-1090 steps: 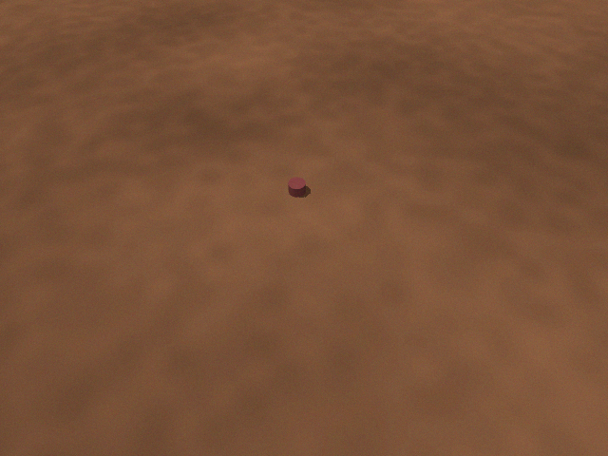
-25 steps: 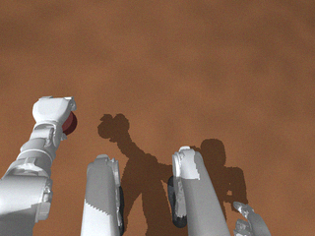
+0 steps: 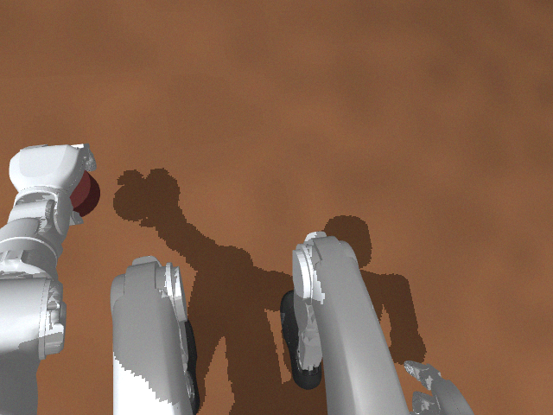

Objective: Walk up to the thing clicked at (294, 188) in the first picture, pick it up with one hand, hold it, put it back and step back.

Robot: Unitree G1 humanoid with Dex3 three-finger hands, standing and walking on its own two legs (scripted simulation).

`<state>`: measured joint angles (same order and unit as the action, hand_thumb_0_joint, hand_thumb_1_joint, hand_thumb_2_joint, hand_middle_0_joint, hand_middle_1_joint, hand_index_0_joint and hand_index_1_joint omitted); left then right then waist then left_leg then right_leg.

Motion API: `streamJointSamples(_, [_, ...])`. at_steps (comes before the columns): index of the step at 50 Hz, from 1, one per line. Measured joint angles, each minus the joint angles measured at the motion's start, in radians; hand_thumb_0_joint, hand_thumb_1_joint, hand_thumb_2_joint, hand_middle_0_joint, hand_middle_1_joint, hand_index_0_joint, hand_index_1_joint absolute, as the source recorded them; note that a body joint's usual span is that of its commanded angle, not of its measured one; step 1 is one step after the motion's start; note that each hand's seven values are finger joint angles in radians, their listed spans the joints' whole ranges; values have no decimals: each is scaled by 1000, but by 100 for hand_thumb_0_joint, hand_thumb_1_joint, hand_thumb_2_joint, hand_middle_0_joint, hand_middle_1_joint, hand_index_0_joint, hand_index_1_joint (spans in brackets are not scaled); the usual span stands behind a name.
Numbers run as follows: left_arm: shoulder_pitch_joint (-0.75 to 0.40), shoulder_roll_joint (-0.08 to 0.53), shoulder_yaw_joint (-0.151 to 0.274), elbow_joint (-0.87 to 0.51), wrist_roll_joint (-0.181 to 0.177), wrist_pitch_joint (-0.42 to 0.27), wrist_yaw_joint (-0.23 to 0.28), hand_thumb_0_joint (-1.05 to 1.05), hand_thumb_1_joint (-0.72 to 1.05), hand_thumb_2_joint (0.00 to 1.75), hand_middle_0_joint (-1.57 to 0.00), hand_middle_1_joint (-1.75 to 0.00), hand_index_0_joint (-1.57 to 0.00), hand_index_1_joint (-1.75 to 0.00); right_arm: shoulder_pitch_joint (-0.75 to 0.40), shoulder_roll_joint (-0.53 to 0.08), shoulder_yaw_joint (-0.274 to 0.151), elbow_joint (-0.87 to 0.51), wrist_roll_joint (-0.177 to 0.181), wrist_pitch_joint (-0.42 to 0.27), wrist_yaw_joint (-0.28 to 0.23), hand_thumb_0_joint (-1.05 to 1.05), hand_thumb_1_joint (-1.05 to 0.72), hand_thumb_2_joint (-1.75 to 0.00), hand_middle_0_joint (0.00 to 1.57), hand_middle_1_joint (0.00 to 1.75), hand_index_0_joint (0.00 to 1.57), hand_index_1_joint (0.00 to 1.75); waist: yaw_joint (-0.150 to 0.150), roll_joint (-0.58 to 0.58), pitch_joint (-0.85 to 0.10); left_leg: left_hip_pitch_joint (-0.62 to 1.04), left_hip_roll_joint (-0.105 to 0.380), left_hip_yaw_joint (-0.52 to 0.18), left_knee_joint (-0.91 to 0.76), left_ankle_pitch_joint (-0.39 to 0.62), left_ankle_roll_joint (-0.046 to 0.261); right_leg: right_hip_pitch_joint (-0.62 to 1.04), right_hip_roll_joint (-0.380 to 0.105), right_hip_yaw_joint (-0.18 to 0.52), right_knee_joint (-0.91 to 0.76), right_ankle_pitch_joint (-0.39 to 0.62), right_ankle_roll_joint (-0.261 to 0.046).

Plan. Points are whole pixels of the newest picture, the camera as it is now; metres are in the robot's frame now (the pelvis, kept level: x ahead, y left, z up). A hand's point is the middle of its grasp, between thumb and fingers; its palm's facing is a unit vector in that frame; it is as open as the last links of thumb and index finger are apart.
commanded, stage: crouch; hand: left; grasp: from above
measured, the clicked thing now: (67, 190) +0.45 +0.28 -0.21
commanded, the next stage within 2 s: lower in 0.36 s
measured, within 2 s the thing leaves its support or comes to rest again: rests again in 1.52 s
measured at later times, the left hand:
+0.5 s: hand (75, 192) +0.45 +0.27 -0.23, palm faces -0.48 -0.05 -0.88, open 10.3 cm
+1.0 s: hand (90, 196) +0.45 +0.27 -0.29, palm faces -0.49 -0.06 -0.87, open 10.3 cm
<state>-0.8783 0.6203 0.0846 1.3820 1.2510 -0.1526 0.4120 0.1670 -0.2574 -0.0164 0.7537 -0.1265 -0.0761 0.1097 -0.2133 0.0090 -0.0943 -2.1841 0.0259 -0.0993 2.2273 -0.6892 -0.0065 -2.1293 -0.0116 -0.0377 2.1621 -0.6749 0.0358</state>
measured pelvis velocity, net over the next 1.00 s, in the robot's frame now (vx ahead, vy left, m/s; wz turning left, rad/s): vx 0.00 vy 0.00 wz -0.06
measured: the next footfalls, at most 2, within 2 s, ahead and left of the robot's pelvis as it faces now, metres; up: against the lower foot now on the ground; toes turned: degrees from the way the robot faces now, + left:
none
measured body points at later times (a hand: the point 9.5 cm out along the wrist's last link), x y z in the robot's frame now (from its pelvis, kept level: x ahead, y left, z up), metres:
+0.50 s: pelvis +0.00 +0.00 -0.04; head +0.25 +0.05 +0.33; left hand +0.47 +0.27 -0.18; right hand +0.04 -0.28 -0.15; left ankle +0.08 +0.13 -0.35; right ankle +0.09 -0.13 -0.35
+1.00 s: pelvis +0.00 +0.00 -0.08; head +0.27 +0.06 +0.28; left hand +0.48 +0.27 -0.24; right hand +0.03 -0.28 -0.17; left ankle +0.08 +0.13 -0.35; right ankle +0.09 -0.13 -0.35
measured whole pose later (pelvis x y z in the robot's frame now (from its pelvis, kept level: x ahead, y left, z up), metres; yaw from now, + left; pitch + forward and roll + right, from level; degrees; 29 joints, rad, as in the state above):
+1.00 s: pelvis +0.00 +0.00 -0.08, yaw -4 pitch +33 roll -9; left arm -0.99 0.77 0.14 1.60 1.32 -0.21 0.52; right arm 0.13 -0.29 0.09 0.77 -0.20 -0.12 0.19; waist -0.28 -0.04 0.04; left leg -2.37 0.02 -0.17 2.50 -0.71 -0.01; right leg -2.29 0.01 -0.08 2.39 -0.68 0.05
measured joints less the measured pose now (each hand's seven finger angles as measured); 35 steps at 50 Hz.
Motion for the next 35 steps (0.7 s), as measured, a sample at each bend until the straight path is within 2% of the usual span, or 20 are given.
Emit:
streamJointSamples(17, [-61, 51, 17, 94, 29, -27, 24, -3, -10, 60, -55, -75, -66, -73, 2, -5, 38, 12, -18, -10, 19, 0, -91, -90, 20, 30, 20, 30, -25, -4, 34, -96, -8, -13, 107, 8, -1, -89, 2, -2, 102, 6, 4])
streamJointSamples(28, [-75, 79, 22, 105, 27, -33, 30, -3, -10, 60, -56, -74, -67, -72, -10, -23, 51, 5, -26, -16, 30, 0, -92, -90, 20, 30, 20, 30, -28, -14, 64, -119, -7, -29, 148, -4, -4, -110, 8, -13, 134, 1, 5])
streamJointSamples(35, [-96, 105, 30, 151, 42, -48, 44, -3, -10, 60, -57, -73, -67, -72, -19, -33, 68, 2, -39, -22, 41, 0, -92, -90, 20, 30, 20, 30, -41, -25, 88, -139, -9, -42, 182, -10, -6, -125, 10, -22, 161, -3, 6])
